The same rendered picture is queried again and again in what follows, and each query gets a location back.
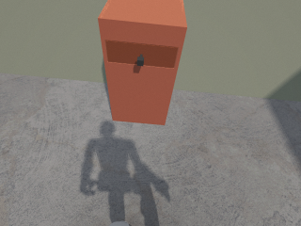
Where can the cabinet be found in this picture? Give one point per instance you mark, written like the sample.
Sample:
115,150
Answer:
142,94

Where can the handle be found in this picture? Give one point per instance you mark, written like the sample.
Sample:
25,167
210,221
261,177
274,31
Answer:
140,60

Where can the drawer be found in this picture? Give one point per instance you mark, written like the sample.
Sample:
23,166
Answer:
128,52

